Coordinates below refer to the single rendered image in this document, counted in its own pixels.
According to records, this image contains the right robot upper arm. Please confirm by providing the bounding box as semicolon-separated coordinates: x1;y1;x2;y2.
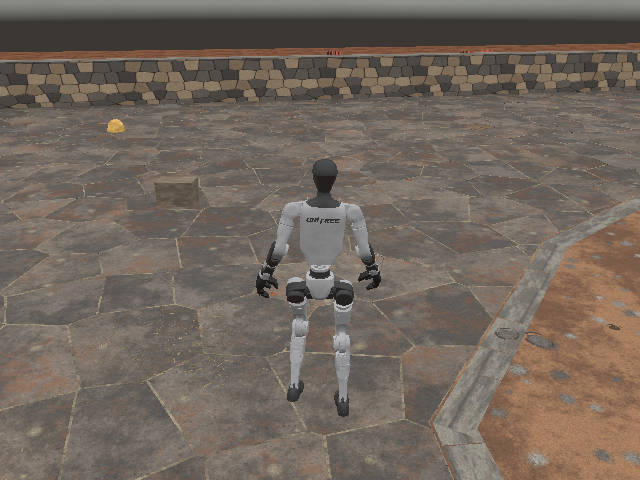
344;203;372;258

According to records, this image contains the humanoid robot torso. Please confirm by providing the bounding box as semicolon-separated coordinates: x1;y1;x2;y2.
299;197;346;300

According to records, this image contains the robot right hand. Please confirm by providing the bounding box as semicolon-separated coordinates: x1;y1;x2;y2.
358;271;381;290

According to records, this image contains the robot left hand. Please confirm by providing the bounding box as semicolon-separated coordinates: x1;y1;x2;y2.
255;274;278;298

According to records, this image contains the robot right forearm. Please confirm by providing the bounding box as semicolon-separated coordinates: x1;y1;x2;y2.
361;243;379;276

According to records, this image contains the left robot foot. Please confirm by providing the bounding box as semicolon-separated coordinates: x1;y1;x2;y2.
287;380;304;402

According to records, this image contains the left robot upper arm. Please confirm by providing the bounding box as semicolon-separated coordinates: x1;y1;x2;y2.
272;201;303;257

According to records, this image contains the robot left forearm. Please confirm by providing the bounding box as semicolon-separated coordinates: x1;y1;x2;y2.
259;241;282;280

